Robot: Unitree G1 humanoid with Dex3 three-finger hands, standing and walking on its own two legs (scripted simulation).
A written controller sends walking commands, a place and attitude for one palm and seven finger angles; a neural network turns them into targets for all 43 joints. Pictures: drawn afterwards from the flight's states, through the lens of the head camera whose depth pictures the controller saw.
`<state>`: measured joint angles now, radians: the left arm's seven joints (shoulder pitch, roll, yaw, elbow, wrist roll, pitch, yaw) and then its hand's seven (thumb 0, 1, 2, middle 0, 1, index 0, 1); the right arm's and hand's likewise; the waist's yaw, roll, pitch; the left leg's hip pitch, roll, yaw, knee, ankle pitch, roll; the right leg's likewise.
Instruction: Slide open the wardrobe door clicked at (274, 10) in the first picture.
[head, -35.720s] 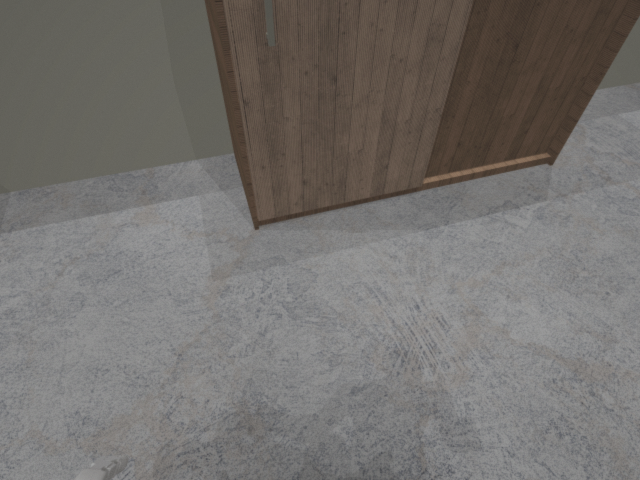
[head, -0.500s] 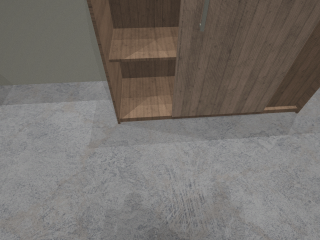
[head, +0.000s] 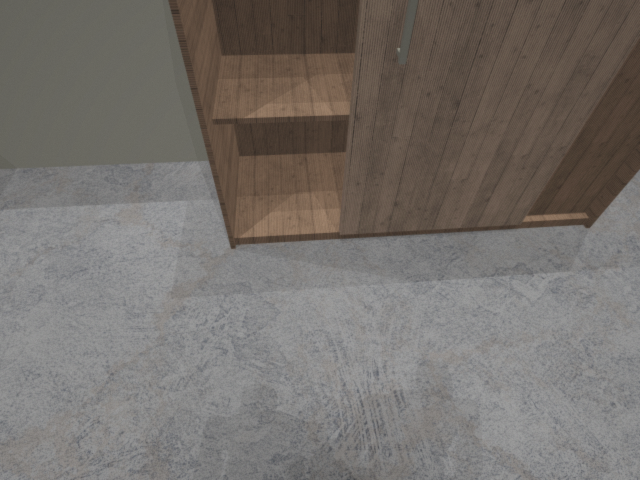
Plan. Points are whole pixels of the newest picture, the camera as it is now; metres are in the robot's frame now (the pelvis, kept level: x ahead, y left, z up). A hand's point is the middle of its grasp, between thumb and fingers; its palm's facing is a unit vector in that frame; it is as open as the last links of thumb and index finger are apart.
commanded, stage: look to check the result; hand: left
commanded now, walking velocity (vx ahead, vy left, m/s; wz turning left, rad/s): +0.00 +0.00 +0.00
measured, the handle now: (407, 17) +1.08 -0.15 +0.10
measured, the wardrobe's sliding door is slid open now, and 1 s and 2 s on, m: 0.42 0.42 0.42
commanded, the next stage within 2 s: stand and wait in 0.40 s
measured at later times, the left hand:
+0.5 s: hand out of the picture +0.03 +0.19 -0.18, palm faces -0.02 -0.98 -0.21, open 7.4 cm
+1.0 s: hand out of the picture +0.06 +0.22 -0.16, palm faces -0.03 -0.96 -0.29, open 7.4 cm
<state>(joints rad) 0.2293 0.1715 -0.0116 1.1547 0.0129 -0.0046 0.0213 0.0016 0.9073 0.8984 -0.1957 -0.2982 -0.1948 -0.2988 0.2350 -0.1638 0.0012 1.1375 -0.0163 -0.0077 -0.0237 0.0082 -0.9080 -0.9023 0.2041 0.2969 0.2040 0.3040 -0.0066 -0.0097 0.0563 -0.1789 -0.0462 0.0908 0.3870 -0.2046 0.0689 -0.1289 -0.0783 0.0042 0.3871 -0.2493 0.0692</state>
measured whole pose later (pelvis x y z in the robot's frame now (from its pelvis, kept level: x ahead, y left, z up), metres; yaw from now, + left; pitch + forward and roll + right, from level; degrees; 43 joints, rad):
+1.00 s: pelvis +0.00 -0.01 +0.00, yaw +1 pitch -1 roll +0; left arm 0.13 0.30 0.00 1.14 0.01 -0.02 0.00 0.00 0.90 0.90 -0.20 -0.30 -0.20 -0.30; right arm 0.12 -0.30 -0.02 1.13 -0.01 -0.01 -0.01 0.01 -0.90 -0.90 0.21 0.30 0.21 0.30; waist -0.01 -0.01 0.06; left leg -0.14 -0.04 0.08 0.32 -0.17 0.05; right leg -0.08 -0.06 -0.01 0.32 -0.21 0.05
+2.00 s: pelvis +0.01 -0.04 +0.01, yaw +0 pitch -1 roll +0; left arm 0.10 0.33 0.00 1.13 0.01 -0.02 0.00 0.00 0.90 0.90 -0.20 -0.30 -0.20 -0.30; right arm 0.09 -0.33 -0.01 1.13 -0.01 -0.01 -0.01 0.01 -0.90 -0.90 0.21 0.30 0.21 0.30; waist -0.01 0.00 0.05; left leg -0.11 0.00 0.06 0.29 -0.17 0.01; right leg -0.05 -0.03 -0.02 0.28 -0.22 0.01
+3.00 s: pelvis +0.01 -0.04 +0.01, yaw +0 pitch -1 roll +0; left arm 0.09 0.33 0.00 1.13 0.01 -0.02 -0.01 0.00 0.90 0.90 -0.20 -0.30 -0.20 -0.30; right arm 0.09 -0.34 -0.01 1.13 -0.01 -0.01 -0.01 0.01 -0.90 -0.90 0.21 0.30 0.21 0.30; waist -0.01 0.00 0.06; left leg -0.10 0.01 0.07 0.28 -0.15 0.01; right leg -0.05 -0.02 -0.01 0.27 -0.20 0.01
